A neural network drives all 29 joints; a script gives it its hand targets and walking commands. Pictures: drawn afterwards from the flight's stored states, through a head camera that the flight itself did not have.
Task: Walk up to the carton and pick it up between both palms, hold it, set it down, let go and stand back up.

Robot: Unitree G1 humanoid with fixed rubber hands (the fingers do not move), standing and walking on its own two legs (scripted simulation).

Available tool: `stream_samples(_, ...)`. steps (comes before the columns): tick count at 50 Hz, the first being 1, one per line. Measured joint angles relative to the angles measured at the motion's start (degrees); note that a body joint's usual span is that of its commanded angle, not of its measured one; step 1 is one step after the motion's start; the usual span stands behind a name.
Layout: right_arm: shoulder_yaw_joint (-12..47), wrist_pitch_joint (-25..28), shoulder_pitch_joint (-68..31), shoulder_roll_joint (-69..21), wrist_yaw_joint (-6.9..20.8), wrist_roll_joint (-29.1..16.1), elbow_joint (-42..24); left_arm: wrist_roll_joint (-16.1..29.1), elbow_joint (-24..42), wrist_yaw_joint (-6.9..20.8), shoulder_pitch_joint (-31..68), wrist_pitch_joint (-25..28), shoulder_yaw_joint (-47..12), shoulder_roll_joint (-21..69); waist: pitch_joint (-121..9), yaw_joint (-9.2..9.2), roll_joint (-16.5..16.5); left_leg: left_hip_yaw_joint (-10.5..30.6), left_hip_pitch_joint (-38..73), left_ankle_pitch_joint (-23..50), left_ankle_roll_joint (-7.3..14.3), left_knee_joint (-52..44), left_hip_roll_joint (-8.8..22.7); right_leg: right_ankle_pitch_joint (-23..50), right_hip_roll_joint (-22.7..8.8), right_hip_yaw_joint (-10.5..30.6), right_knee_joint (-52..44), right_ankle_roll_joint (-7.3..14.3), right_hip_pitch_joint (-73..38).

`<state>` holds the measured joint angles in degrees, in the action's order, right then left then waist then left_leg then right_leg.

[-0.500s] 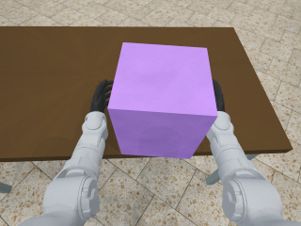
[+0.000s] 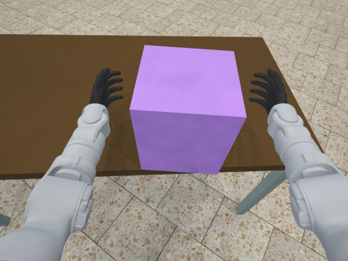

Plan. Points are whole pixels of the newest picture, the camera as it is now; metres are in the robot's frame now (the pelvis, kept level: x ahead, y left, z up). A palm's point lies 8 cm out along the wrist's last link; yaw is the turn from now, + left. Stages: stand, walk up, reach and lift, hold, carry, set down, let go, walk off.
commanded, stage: set down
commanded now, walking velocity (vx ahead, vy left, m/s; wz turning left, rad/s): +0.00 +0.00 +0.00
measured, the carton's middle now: (183, 115) +0.46 +0.01 +0.05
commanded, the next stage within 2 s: none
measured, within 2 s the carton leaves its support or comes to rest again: neither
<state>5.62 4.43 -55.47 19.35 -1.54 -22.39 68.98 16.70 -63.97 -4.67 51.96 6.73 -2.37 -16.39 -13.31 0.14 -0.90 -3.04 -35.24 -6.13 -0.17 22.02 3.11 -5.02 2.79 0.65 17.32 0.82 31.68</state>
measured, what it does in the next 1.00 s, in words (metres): stands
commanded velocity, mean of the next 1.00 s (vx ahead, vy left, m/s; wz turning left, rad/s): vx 0.00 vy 0.00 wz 0.00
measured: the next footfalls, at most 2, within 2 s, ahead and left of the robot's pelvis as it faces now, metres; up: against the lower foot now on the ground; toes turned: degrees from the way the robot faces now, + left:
none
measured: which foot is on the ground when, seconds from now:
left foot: down 0.00-1.00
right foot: down 0.00-1.00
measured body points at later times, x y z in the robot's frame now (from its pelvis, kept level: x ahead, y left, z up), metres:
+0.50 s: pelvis -0.01 -0.01 +0.00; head +0.03 +0.01 +0.45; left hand +0.46 +0.23 +0.20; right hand +0.47 -0.19 +0.20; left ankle +0.02 +0.12 -0.74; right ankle +0.01 -0.11 -0.74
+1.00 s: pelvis +0.00 +0.00 +0.01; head +0.01 +0.02 +0.46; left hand +0.42 +0.23 +0.16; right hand +0.44 -0.20 +0.17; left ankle +0.02 +0.12 -0.74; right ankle +0.01 -0.11 -0.74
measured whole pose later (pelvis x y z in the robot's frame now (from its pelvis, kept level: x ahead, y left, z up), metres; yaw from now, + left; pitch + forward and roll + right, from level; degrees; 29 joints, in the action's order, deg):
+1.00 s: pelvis +0.00 +0.00 +0.01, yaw +3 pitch +7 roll -1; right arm -2.5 -20.6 -46.8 18.6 -4.0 -19.5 41.9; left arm 13.3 -31.9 -1.8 41.2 -24.2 4.3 -21.1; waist -6.4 2.6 -1.6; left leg -0.7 -20.0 -5.7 -0.5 18.4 1.9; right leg -5.7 1.9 -1.4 14.5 1.2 16.1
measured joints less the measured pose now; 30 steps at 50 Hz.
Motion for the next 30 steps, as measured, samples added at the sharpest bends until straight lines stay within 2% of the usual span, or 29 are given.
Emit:
stream_samples(8,-0.4,-5.9,-4.7,0.5,-0.6,-0.7,-1.1,2.8,0.4,0.5,4.9,-5.9,-0.7,-3.2,-0.2,0.14,0.3,0.5,-0.1,0.5,-0.3,0.6,0.0,-0.5,0.0,-0.5,2.1,0.4,0.7)
stream_samples(21,-4.4,-17.2,-8.3,0.5,-2.9,2.4,-6.3,6.1,6.1,0.5,8.8,-18.1,-2.1,-7.7,1.7,1.73,0.6,2.6,3.7,0.8,-0.6,0.1,-0.5,-0.7,-0.3,-2.6,1.3,0.8,-4.0)
stream_samples(30,-6.0,-23.7,-10.0,1.4,-3.6,2.2,-9.7,3.2,11.8,0.5,9.1,-26.0,0.8,-8.3,3.7,2.75,0.0,2.8,7.3,0.8,-0.5,-1.2,-0.7,-0.5,-0.5,-2.7,-0.4,0.7,-7.9)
